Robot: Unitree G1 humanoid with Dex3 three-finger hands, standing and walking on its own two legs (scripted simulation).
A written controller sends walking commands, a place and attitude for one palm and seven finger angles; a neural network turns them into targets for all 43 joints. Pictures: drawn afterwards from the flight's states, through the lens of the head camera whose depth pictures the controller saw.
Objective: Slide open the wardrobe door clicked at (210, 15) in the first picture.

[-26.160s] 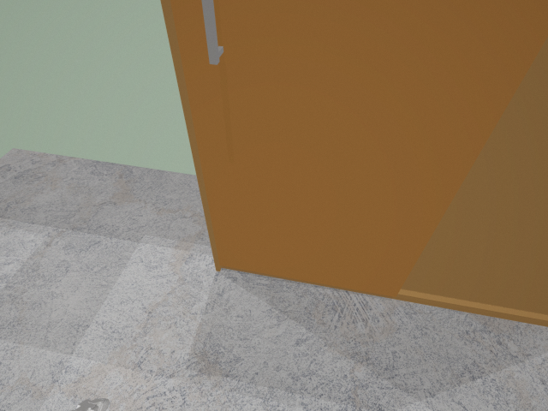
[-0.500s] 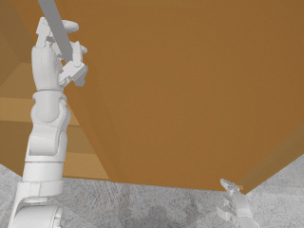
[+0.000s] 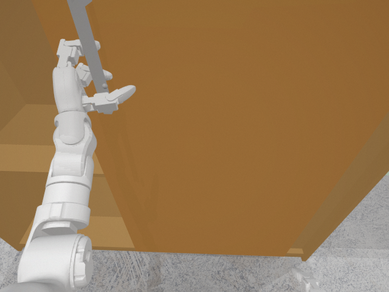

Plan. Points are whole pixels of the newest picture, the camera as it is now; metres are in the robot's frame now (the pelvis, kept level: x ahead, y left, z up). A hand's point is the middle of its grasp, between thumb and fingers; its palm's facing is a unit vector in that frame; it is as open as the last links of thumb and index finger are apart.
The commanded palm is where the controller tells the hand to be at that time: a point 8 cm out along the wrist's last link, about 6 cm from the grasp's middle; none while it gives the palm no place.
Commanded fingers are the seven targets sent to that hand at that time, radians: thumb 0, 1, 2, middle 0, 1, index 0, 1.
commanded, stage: loosen the grip on the handle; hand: left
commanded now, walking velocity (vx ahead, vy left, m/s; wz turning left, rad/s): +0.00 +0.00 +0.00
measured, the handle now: (98, 59) +0.45 +0.20 +0.28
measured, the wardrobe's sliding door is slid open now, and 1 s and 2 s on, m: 0.60 0.60 0.60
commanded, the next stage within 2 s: slip the hand off the handle in 0.30 s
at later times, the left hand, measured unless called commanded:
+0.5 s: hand (101, 88) +0.41 +0.19 +0.25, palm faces +0.22 -0.97 -0.10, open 14.9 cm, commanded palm +0.38 +0.25 +0.23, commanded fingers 0.00 -0.55 0.20 -0.25 -1.15 -0.25 -1.15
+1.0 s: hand (57, 93) +0.39 +0.27 +0.25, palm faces +0.30 -0.95 -0.12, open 14.7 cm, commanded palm +0.35 +0.30 +0.23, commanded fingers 0.00 -0.55 0.20 -0.25 -1.15 -0.25 -1.15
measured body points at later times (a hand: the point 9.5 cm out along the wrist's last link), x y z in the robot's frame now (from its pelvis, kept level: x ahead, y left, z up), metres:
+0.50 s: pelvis +0.02 +0.01 +0.00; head +0.02 +0.01 +0.45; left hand +0.39 +0.24 +0.25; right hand +0.14 -0.25 -0.10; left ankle +0.08 +0.13 -0.73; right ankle +0.03 -0.11 -0.73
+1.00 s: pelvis +0.05 +0.00 +0.00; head +0.04 +0.00 +0.45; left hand +0.36 +0.31 +0.25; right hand +0.20 -0.24 -0.09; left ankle +0.08 +0.13 -0.73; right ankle +0.03 -0.11 -0.73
